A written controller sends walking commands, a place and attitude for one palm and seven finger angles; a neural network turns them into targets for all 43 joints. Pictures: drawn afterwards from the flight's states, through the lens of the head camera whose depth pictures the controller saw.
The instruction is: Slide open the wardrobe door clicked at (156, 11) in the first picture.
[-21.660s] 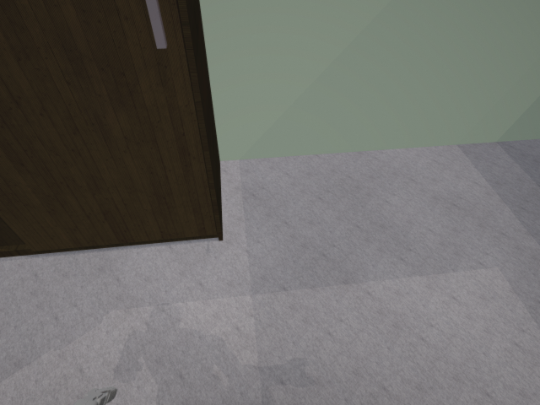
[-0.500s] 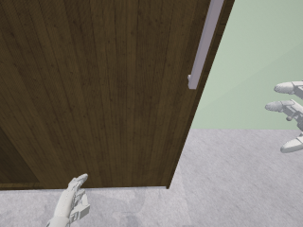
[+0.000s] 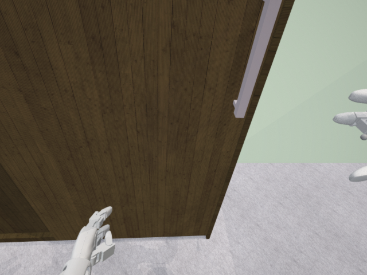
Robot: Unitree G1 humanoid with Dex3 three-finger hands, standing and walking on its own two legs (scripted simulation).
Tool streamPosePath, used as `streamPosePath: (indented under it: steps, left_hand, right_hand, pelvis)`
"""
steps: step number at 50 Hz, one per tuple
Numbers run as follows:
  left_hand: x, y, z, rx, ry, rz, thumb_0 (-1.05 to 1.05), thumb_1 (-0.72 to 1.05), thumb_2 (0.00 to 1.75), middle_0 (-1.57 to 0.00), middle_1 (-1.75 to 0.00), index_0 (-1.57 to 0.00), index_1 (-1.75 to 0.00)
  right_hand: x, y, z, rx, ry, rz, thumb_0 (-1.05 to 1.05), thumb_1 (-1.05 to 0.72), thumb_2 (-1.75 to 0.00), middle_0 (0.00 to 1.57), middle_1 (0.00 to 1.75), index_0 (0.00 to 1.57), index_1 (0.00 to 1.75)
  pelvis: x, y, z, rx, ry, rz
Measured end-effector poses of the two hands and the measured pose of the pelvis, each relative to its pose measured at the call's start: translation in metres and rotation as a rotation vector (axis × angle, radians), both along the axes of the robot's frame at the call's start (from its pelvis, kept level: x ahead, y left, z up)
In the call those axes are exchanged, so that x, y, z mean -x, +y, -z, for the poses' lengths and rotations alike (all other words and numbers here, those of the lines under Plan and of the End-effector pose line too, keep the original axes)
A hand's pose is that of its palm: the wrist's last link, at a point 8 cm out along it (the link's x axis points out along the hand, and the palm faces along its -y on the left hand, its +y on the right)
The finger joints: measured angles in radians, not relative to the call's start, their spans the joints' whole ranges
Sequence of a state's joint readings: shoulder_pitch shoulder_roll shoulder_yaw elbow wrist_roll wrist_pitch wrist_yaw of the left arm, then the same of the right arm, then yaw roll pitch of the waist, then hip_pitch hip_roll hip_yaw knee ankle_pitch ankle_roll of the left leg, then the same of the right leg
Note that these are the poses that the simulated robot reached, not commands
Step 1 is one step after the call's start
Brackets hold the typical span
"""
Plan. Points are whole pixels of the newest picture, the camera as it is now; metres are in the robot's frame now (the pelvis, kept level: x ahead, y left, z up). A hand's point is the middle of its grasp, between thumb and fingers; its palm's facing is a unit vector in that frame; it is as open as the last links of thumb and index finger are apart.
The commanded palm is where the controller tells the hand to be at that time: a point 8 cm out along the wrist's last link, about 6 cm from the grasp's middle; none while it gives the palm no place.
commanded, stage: move the hooked fingers beside the handle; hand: right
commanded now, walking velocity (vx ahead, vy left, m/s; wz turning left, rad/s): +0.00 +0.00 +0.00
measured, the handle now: (250, 62) +0.51 -0.14 +0.27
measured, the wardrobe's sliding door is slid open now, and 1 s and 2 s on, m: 0.00 0.00 0.00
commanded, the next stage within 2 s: none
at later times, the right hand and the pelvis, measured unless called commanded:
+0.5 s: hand (335, 124) +0.33 -0.27 +0.24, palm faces +0.04 +0.99 -0.12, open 14.0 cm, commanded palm +0.30 -0.30 +0.26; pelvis +0.00 -0.01 +0.00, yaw +0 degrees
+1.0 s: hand (302, 102) +0.38 -0.22 +0.25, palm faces -0.02 +1.00 -0.05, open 14.0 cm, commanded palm +0.37 -0.28 +0.25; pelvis -0.01 +0.00 +0.00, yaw +0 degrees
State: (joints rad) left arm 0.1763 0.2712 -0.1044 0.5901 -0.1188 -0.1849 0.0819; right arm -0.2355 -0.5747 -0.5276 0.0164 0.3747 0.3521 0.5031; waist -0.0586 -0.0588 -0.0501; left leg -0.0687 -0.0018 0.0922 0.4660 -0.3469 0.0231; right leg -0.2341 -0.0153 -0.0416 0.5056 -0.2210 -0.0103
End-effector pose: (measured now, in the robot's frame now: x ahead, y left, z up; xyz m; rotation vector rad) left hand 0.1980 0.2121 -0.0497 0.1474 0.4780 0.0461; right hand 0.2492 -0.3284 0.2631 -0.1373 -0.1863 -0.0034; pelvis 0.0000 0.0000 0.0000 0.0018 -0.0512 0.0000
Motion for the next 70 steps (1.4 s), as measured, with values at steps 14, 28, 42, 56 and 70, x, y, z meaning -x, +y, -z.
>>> streamPosePath:
  steps: [14,28,42,56,70]
  left_hand:
    - [-0.002,-0.007,0.005,-0.013,0.041,-0.012,0.01,0.90,0.90,-0.20,-0.30,-0.20,-0.30]
    - [0.018,-0.001,0.015,-0.029,0.114,-0.044,0.01,0.90,0.90,-0.20,-0.30,-0.21,-0.30]
    - [0.046,0.016,0.019,-0.029,0.151,-0.114,0.01,0.90,0.90,-0.20,-0.30,-0.21,-0.30]
    - [0.084,0.039,0.031,-0.056,0.253,-0.195,0.01,0.90,0.90,-0.20,-0.30,-0.21,-0.30]
    - [0.111,0.053,0.043,-0.073,0.365,-0.249,0.01,0.91,0.90,-0.20,-0.30,-0.21,-0.30]
  right_hand:
    - [-0.036,0.027,0.013,-0.005,0.042,-0.089,-0.02,0.50,-0.29,0.30,1.20,0.30,1.20]
    - [-0.059,0.023,0.019,-0.021,0.125,-0.028,-0.01,0.50,-0.30,0.30,1.20,0.30,1.20]
    - [-0.093,0.032,0.013,-0.067,0.160,0.016,-0.01,0.50,-0.29,0.30,1.20,0.30,1.20]
    - [-0.134,0.055,0.010,-0.102,0.151,-0.016,-0.01,0.50,-0.29,0.30,1.20,0.30,1.20]
    - [-0.171,0.072,0.015,-0.112,0.172,-0.029,-0.02,0.50,-0.29,0.30,1.20,0.30,1.20]
  pelvis:
    - [-0.001,-0.010,-0.001,0.001,0.012,0.005]
    - [0.004,-0.013,-0.002,-0.002,0.016,0.009]
    - [0.009,-0.009,-0.003,-0.001,0.019,-0.005]
    - [0.008,-0.003,-0.003,-0.001,0.035,-0.017]
    - [0.000,0.000,-0.003,0.001,0.066,-0.025]
